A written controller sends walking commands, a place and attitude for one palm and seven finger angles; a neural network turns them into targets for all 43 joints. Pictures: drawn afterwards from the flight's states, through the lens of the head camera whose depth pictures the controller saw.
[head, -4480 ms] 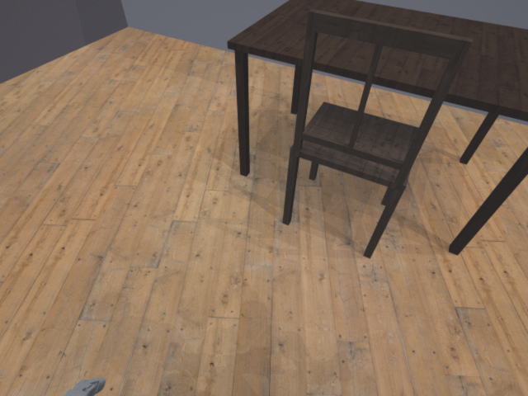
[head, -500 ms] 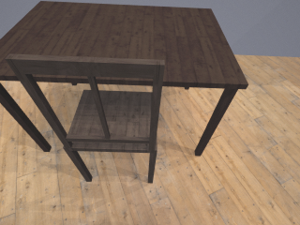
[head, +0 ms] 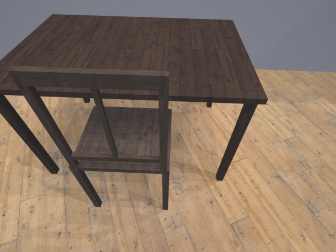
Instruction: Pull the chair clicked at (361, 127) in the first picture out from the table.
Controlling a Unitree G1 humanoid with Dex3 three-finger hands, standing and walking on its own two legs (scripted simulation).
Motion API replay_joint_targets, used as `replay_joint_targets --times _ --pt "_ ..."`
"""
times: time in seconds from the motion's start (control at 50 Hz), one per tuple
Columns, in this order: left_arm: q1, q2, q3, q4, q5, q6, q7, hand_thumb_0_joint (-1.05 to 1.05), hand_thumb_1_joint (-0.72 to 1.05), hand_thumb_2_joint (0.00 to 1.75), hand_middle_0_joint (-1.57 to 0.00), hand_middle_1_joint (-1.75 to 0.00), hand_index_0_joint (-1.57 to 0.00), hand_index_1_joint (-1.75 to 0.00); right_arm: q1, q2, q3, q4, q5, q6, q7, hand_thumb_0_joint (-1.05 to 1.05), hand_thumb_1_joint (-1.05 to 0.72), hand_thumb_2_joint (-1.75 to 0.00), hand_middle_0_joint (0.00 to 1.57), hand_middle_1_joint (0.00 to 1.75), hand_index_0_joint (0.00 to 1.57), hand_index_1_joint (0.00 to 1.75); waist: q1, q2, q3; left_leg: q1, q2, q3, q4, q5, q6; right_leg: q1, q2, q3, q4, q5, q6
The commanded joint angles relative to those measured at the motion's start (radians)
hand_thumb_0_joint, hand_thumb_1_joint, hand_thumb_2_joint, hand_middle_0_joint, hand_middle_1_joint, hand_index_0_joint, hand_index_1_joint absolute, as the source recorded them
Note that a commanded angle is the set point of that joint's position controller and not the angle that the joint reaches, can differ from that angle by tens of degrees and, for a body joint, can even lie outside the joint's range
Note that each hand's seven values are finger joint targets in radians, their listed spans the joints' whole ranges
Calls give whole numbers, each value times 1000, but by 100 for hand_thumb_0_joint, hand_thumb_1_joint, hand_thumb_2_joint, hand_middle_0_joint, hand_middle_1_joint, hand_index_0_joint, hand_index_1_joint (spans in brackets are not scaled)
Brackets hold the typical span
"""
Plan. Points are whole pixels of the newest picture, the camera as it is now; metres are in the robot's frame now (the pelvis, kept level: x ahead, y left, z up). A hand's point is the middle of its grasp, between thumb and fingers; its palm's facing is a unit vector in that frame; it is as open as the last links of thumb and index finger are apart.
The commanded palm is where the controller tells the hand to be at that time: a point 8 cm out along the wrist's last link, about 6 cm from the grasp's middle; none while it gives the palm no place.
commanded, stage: look again from close up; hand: left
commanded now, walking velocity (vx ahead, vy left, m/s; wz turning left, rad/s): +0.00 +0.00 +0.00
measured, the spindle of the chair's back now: (106, 127) +0.50 +0.24 -0.05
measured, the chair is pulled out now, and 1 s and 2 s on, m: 0.00 0.00 0.00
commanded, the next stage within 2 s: shuffle to correct the standing spot in 1.20 s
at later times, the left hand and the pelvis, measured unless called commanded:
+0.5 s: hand out of the picture +0.00 +0.22 -0.18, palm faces +0.03 -0.98 -0.21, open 7.4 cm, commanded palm none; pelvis +0.00 +0.04 -0.01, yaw +0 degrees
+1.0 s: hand out of the picture +0.01 +0.21 -0.18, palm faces +0.02 -0.98 -0.18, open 7.4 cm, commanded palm none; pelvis +0.01 +0.04 +0.00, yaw -1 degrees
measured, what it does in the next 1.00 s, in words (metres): stands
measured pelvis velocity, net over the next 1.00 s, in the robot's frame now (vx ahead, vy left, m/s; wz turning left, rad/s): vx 0.01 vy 0.04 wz -0.01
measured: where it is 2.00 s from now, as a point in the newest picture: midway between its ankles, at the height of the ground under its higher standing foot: outside the picture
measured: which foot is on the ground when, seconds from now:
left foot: down 0.00-1.00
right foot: down 0.00-1.00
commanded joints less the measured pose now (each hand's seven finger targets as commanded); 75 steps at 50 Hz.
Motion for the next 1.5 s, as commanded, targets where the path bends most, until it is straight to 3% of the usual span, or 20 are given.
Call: replay_joint_targets --times 0.0,0.04,0.06,0.08,0.1,0.12,0.14,0.18,0.22,0.24,0.4,0.52,0.6,0.84,0.9,1.28,1.36,1.4,1.42,1.48 --pt "60 92 9 -18 7 -15 4 0 90 90 -20 -30 -20 -30 35 -86 -11 -33 4 -7 -7 0 -90 -90 20 30 20 30 8 -7 72 -48 50 -43 -84 71 41 -34 -113 117 -128 57 5" --pt "72 82 7 -11 7 -15 4 0 90 90 -20 -30 -20 -30 41 -85 -9 -33 1 -8 -6 0 -90 -90 20 30 20 30 5 0 82 -40 45 -41 -86 68 43 -56 -115 122 -136 25 5" --pt "161 116 1 5 24 -54 44 0 90 90 -20 -30 -20 -30 -72 -127 -12 -103 7 -32 15 0 -90 -90 20 30 20 30 55 -30 112 -158 33 11 162 20 15 -54 -188 186 -97 495 54" --pt "122 159 6 -45 21 -58 37 0 90 90 -20 -30 -20 -30 1 -69 -15 -140 5 -15 18 0 -90 -90 20 30 20 30 -16 -44 45 -127 16 -15 192 -129 34 -79 -250 233 -136 256 -4" --pt "76 174 12 -71 21 -56 26 0 90 90 -20 -30 -20 -30 9 -78 -14 -141 -5 -1 22 0 -90 -90 20 30 20 30 -20 -8 56 -109 10 8 183 -117 43 -106 -247 229 -157 105 -44" --pt "53 155 8 -74 22 -51 22 0 90 90 -20 -30 -20 -30 36 -79 -13 -132 -4 -5 25 0 -90 -90 20 30 20 30 -35 -50 50 -81 13 16 173 -98 43 -164 -219 195 -169 -116 -57" --pt "49 130 8 -83 21 -53 21 0 90 90 -20 -30 -20 -30 68 -84 -13 -130 -8 -12 28 0 -90 -90 20 30 20 30 -45 -66 38 -55 8 4 155 -43 49 -194 -185 172 -150 -178 -50" --pt "43 101 3 -93 14 -51 18 0 90 90 -20 -30 -20 -30 90 -101 -9 -132 -8 -26 27 0 -90 -90 20 30 20 30 -47 -41 34 -54 28 -25 80 -2 61 -189 -132 132 -85 -154 -33" --pt "59 96 0 -96 14 -38 12 0 90 90 -20 -30 -20 -30 65 -115 -5 -139 -9 -33 25 0 -90 -90 20 30 20 30 -22 48 58 -133 43 -63 10 -35 71 -140 -103 106 -30 -126 -19" --pt "71 94 0 -93 13 -36 9 0 90 90 -20 -30 -20 -30 47 -119 -3 -144 -7 -35 22 0 -90 -90 20 30 20 30 -11 55 67 -160 48 -75 -14 -38 77 -113 -96 100 -17 -98 -13" --pt "94 95 -9 -81 13 -27 2 0 90 90 -20 -30 -20 -30 34 -138 2 -129 -1 -50 13 0 -90 -90 20 30 20 30 13 4 65 -154 56 -86 -61 22 91 -53 -100 80 14 26 7" --pt "89 106 -8 -78 11 -26 5 0 90 90 -20 -30 -20 -30 37 -142 4 -104 0 -55 11 0 -90 -90 20 30 20 30 13 11 18 -101 51 -72 -45 126 90 -30 -111 81 25 93 13" --pt "84 104 -8 -74 12 -23 6 0 90 90 -20 -30 -20 -30 31 -132 5 -90 2 -52 10 0 -90 -90 20 30 20 30 12 -6 44 -98 52 -66 -49 123 89 -42 -112 78 17 90 16" --pt "88 105 -7 -57 12 -24 11 0 90 90 -20 -30 -20 -30 28 -133 5 -66 2 -53 5 0 -90 -90 20 30 20 30 6 10 4 -33 50 -49 -26 242 85 -25 -121 86 24 182 18" --pt "90 100 -7 -54 13 -24 11 0 90 90 -20 -30 -20 -30 19 -126 5 -57 5 -51 4 0 -90 -90 20 30 20 30 9 -13 35 -42 49 -46 -33 213 86 -32 -121 85 10 174 20" --pt "106 98 -10 -45 13 -27 10 0 90 90 -20 -30 -20 -30 17 -122 7 -45 5 -49 6 0 -90 -90 20 30 20 30 9 -6 23 -27 46 -48 -49 173 81 -24 -128 93 -19 166 18" --pt "117 101 -2 -46 23 -20 1 0 90 90 -20 -30 -20 -30 36 -126 1 -39 -3 -33 15 0 -90 -90 20 30 20 30 9 -22 85 -91 26 -39 -45 -150 91 -76 -119 100 -32 -166 -5" --pt "131 108 6 -51 25 -19 -4 0 90 90 -20 -30 -20 -30 34 -119 -3 -47 -4 -28 19 0 -90 -90 20 30 20 30 14 -36 132 -137 10 -32 -26 -237 94 -103 -122 120 -58 -273 -17" --pt "135 116 8 -53 25 -19 -5 0 90 90 -20 -30 -20 -30 37 -119 -3 -54 -6 -28 21 0 -90 -90 20 30 20 30 15 -38 138 -159 -2 -24 0 -237 92 -101 -134 140 -63 -296 -27" --pt "177 138 23 -48 20 -25 -4 0 90 90 -20 -30 -20 -30 30 -94 0 -75 -9 -34 23 0 -90 -90 20 30 20 30 30 -122 141 -234 -43 41 133 -166 80 -46 -195 226 -103 -272 -73"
